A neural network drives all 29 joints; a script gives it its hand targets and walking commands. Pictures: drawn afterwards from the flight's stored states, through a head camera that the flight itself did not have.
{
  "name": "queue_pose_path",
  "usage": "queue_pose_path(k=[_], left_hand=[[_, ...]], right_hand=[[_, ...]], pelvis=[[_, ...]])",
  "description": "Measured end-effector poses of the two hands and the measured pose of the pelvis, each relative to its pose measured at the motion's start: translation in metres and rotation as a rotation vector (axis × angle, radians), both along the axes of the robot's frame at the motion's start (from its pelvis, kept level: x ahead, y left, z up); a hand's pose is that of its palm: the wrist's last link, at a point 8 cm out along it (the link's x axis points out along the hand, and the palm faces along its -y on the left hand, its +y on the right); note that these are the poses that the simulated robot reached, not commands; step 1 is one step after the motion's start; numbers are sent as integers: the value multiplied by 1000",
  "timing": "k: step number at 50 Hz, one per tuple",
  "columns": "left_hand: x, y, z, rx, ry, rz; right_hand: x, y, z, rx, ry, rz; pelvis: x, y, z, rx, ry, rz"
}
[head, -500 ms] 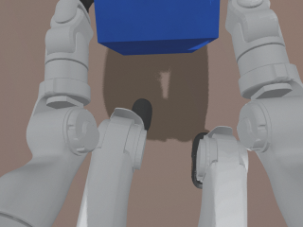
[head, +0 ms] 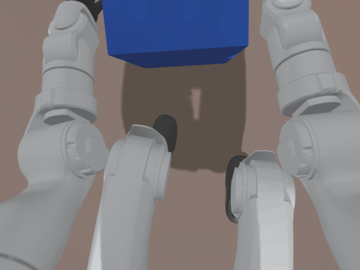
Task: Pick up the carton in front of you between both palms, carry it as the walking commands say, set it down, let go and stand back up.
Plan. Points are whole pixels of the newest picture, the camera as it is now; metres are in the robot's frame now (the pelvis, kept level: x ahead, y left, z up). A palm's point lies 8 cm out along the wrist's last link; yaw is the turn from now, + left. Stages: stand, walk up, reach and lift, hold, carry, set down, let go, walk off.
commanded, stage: set down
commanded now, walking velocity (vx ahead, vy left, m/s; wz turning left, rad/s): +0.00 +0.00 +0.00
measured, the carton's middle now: (179, 6) +0.53 +0.13 -0.25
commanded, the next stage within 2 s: let go in 1.80 s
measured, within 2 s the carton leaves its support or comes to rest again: rests again in 0.40 s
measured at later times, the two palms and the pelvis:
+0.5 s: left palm (81, 8) +0.49 +0.28 -0.17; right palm out of the picture +0.57 -0.02 -0.19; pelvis +0.00 +0.01 -0.01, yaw +1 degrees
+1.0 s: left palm out of the picture +0.48 +0.32 -0.12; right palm out of the picture +0.60 -0.03 -0.12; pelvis +0.00 +0.01 +0.01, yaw +2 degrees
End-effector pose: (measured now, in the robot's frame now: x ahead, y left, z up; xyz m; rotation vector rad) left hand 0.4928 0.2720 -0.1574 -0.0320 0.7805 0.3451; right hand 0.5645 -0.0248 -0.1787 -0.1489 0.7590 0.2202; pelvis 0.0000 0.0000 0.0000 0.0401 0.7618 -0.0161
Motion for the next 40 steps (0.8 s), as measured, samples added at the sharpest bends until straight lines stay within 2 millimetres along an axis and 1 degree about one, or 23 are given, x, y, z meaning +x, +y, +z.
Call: queue_pose_path(k=[9, 15, 21, 27, 30, 34, 37, 39, 40], left_hand=[[3, 9, -8, 17, 16, 0], [1, 13, -14, 15, 27, -5], [-1, 12, -14, 19, 22, -4], [-6, 11, -18, 13, 10, 15], [-17, 12, -27, 31, 34, 39], [-29, 18, -39, 36, 59, 87], [-24, 21, -43, 24, 42, 101], [-15, 20, -44, 13, 15, 96], [-9, 19, -43, 9, -2, 92]], right_hand=[[2, 6, -1, 34, 3, 29], [4, 8, -4, 64, -13, 31], [3, 7, -6, 75, -26, 42], [2, 4, -9, 47, -51, 83], [3, -8, -16, 7, -68, 64], [8, -41, -25, -48, -56, -6], [10, -59, -28, -81, -32, -24], [12, -63, -25, -88, -33, -19], [15, -62, -22, -83, -42, -13]], pelvis=[[-1, 9, -1, -10, -22, 2], [0, 12, -2, -9, -28, 8], [-1, 10, -6, 2, -47, 14], [-3, 6, -9, 14, -79, 14], [-5, 5, -9, 17, -96, 15], [-6, 6, -7, 16, -105, 16], [-5, 7, -5, 18, -95, 14], [-3, 7, -4, 16, -85, 10], [-2, 8, -4, 13, -79, 7]])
